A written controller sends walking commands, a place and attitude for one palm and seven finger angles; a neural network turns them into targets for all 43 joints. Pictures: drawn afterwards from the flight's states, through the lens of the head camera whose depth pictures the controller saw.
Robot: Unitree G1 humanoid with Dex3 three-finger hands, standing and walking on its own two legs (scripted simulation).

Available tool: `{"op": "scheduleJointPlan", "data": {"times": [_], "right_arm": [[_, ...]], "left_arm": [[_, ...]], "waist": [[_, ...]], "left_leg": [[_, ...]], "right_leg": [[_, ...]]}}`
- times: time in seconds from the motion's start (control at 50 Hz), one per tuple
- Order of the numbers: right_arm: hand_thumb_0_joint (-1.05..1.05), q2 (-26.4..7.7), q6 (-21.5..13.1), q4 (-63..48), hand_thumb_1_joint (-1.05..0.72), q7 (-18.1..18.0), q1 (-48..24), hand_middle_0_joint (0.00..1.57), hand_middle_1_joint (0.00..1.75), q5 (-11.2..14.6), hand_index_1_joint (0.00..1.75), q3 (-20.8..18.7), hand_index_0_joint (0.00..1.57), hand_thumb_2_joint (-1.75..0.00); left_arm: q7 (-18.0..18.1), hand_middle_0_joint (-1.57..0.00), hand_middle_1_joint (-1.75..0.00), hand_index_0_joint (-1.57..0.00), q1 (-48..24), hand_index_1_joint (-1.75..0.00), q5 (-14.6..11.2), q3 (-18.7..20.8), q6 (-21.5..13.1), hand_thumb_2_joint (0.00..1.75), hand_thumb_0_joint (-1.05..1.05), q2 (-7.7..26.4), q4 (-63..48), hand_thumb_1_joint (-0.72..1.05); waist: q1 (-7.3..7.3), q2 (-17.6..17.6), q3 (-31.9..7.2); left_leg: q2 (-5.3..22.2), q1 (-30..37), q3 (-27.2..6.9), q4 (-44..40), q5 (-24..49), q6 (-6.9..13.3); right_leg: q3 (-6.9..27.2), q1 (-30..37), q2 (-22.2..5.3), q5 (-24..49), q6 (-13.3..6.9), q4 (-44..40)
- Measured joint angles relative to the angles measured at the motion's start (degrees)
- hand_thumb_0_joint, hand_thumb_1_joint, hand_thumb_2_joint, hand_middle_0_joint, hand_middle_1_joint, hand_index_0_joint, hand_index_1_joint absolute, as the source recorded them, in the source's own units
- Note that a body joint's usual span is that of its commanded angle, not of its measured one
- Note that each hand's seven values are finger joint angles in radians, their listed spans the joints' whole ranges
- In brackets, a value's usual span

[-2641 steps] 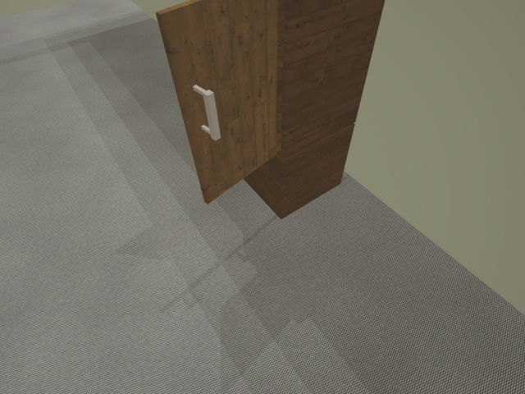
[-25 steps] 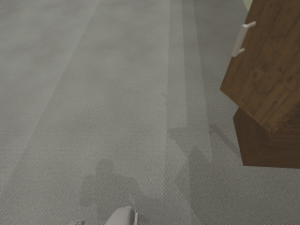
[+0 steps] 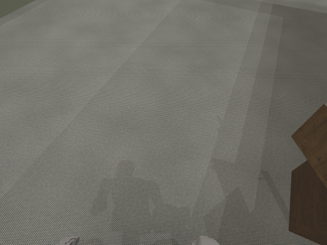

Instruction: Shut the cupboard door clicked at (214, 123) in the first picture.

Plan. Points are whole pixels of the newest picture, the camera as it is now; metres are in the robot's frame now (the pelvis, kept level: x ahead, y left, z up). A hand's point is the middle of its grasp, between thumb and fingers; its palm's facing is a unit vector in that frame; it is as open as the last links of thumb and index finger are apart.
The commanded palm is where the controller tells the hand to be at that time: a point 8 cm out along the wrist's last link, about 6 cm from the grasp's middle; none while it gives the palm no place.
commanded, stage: walk to a spot facing it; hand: left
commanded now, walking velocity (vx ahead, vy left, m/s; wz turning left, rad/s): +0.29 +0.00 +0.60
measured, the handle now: out of the picture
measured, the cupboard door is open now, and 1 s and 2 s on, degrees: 35 35 35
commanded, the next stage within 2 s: turn to face it in 1.62 s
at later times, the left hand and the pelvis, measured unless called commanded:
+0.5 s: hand out of the picture +0.05 +0.15 -0.17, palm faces +0.36 -0.90 -0.23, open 7.3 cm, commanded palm none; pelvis +0.12 -0.02 -0.01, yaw +20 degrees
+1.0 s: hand (84, 213) +0.21 +0.24 -0.15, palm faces +0.53 -0.81 -0.24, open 7.3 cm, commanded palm none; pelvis +0.20 -0.01 +0.00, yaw +35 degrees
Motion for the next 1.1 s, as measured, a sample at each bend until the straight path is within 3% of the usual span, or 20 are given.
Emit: {"op": "scheduleJointPlan", "data": {"times": [0.1,0.14,0.2,0.26,0.32,0.4,0.48,0.54,0.56,0.6,0.64,0.7,0.82,0.98,1.06,1.1], "right_arm": [[0.0,-0.53,0.54,1.76,-0.91,0.16,3.64,0.21,0.3,0.18,0.3,-0.83,0.21,-0.9],[0.0,-1.17,1.0,3.17,-0.91,0.04,4.49,0.21,0.3,0.55,0.3,-1.52,0.21,-0.9],[0.01,-1.89,1.84,4.63,-0.91,0.52,4.69,0.2,0.3,0.08,0.29,-2.24,0.2,-0.9],[0.01,-2.13,1.77,4.34,-0.91,1.17,3.81,0.2,0.3,0.12,0.29,-2.54,0.2,-0.9],[0.01,-1.86,1.73,3.46,-0.91,1.44,2.25,0.2,0.3,0.36,0.29,-2.46,0.2,-0.9],[0.01,-1.24,2.27,2.69,-0.91,1.65,-0.5,0.2,0.3,0.4,0.29,-1.86,0.2,-0.9],[0.01,-0.66,2.31,1.62,-0.91,1.89,-3.65,0.2,0.3,0.34,0.29,-0.99,0.2,-0.9],[0.01,-0.71,1.12,-0.21,-0.91,2.05,-5.25,0.2,0.3,0.24,0.29,-0.48,0.2,-0.9],[0.01,-1.09,0.38,-1.02,-0.91,2.04,-5.43,0.2,0.3,0.06,0.29,-0.47,0.2,-0.9],[0.0,-1.11,-0.62,-1.89,-0.91,1.4,-6.38,0.2,0.3,0.52,0.29,-0.39,0.2,-0.9],[0.0,-1.13,-0.78,-2.36,-0.91,0.71,-6.66,0.2,0.3,0.67,0.29,0.01,0.2,-0.9],[0.0,-1.18,-0.4,-2.54,-0.91,-0.27,-6.2,0.2,0.3,0.55,0.29,0.17,0.2,-0.9],[0.0,-0.35,-0.1,-1.34,-0.91,-0.2,-3.51,0.2,0.3,0.37,0.29,0.19,0.2,-0.9],[0.0,0.37,0.28,0.4,-0.91,0.02,1.32,0.21,0.3,0.1,0.3,-0.64,0.21,-0.9],[0.0,-0.1,1.04,1.23,-0.91,-0.16,3.23,0.21,0.3,0.58,0.3,-1.45,0.21,-0.9],[0.01,-0.95,1.51,2.22,-0.91,-0.23,3.01,0.21,0.3,0.98,0.29,-2.29,0.21,-0.9]], "left_arm": [[-0.76,-0.2,-0.29,-0.2,-0.82,-0.3,0.0,-0.73,-1.89,0.9,0.01,-0.66,-1.53,0.91],[-0.33,-0.2,-0.3,-0.2,-0.79,-0.3,0.27,-1.24,-3.31,0.9,0.0,-1.69,-1.72,0.91],[0.56,-0.2,-0.3,-0.2,1.28,-0.3,-0.03,-1.79,-3.85,0.9,0.0,-3.56,-1.39,0.91],[1.19,-0.2,-0.3,-0.2,3.71,-0.3,-0.29,-2.07,-3.93,0.9,0.0,-4.95,0.18,0.91],[1.8,-0.2,-0.3,-0.2,5.29,-0.3,-0.33,-2.22,-4.22,0.9,0.0,-5.85,1.52,0.92],[2.19,-0.2,-0.3,-0.2,7.04,-0.3,-0.25,-2.24,-4.06,0.9,0.0,-5.89,2.5,0.93],[2.17,-0.2,-0.3,-0.2,8.63,-0.3,-0.07,-2.08,-3.45,0.9,0.0,-5.34,3.08,0.92],[1.96,-0.2,-0.3,-0.2,10.1,-0.3,-0.21,-1.66,-2.91,0.9,0.0,-4.4,3.42,0.92],[1.81,-0.2,-0.3,-0.2,10.56,-0.3,-0.54,-1.52,-2.54,0.9,0.0,-4.18,3.55,0.91],[1.99,-0.2,-0.3,-0.2,8.73,-0.3,-0.98,-1.39,-0.86,0.9,0.01,-3.02,3.68,0.91],[2.43,-0.2,-0.3,-0.2,6.36,-0.3,-0.91,-0.95,0.17,0.9,0.01,-2.16,2.93,0.91],[2.34,-0.2,-0.3,-0.2,2.6,-0.3,-0.56,-0.27,0.48,0.9,0.01,-1.51,1.26,0.91],[1.29,-0.2,-0.29,-0.2,-2.28,-0.3,0.01,0.25,-0.15,0.9,0.01,-0.54,-2.11,0.91],[0.71,-0.2,-0.29,-0.2,-4.44,-0.3,-0.1,-0.57,-0.15,0.9,0.0,-0.88,-3.07,0.91],[0.88,-0.2,-0.3,-0.2,-3.9,-0.3,-0.54,-1.48,-1.23,0.9,0.0,-1.58,-3.91,0.91],[1.35,-0.2,-0.3,-0.2,-3.12,-0.3,-0.27,-1.94,-2.13,0.9,0.0,-2.79,-3.46,0.91]], "waist": [[-1.31,1.49,-1.26],[-1.37,2.72,-1.33],[-1.1,2.99,-1.88],[-1.7,2.45,-1.78],[-2.07,1.75,-0.4],[-1.28,0.97,1.8],[0.19,0.01,3.59],[0.95,-1.09,4.23],[0.9,-0.7,3.89],[0.92,-1.39,4.76],[1.31,-1.68,5.2],[1.08,-1.12,4.61],[0.0,-0.61,1.54],[-2.09,0.35,-1.11],[-2.3,0.97,-1.16],[-1.88,2.55,-0.65]], "left_leg": [[-0.5,-0.59,-3.03,4.17,-3.66,-1.28],[-0.81,-4.46,-3.29,15.41,-11.37,-0.83],[-0.8,-11.74,-0.2,33.79,-10.6,-1.05],[1.1,-16.64,2.53,40.69,-4.86,-2.33],[2.47,-19.21,3.85,39.6,-2.16,-3.21],[3.35,-19.44,6.02,31.88,-0.91,-3.33],[2.92,-16.42,9.25,20.43,-1.72,-2.33],[0.96,-11.1,11.04,9.81,2.1,-0.54],[0.75,-10.11,10.63,8.28,5.24,2.4],[-0.31,-11.01,9.82,11.85,1.88,5.15],[-0.81,-9.88,8.93,11.38,0.02,5.16],[-1.18,-7.79,6.94,7.32,1.75,4.15],[-1.72,-4.96,2.81,1.07,4.51,3.8],[-2.46,-4.24,-2.32,-0.38,4.12,1.82],[-3.84,-5.85,-4.87,3.55,1.67,0.01],[-3.71,-8.67,-4.8,12.22,-6.52,-1.19]], "right_leg": [[-1.57,6.58,2.48,3.08,-0.75,-17.21],[-3.47,7.65,2.54,5.45,-3.72,-16.89],[-5.86,11.19,1.41,3.56,-5.37,-18.91],[-7.99,15.56,0.49,4.59,-5.24,-24.25],[-10.68,18.96,-0.2,4.67,-5.03,-27.5],[-14.34,22.0,-0.61,2.92,-4.49,-28.38],[-17.65,23.59,-1.3,-0.71,-3.46,-25.72],[-18.99,22.36,-3.45,-5.17,-2.29,-17.24],[-18.22,19.84,-4.14,-6.1,-2.01,-10.64],[-10.76,12.69,-3.77,-10.68,-1.58,5.3],[-5.36,6.77,-2.41,-10.38,-1.16,14.47],[-1.63,0.48,-1.85,-5.74,-0.31,17.09],[1.84,-3.96,-1.53,2.07,0.75,10.56],[1.35,1.01,1.88,1.2,0.78,-5.17],[0.54,8.44,4.08,5.67,-0.36,-20.07],[-0.8,9.48,4.56,5.18,-3.43,-20.6]]}}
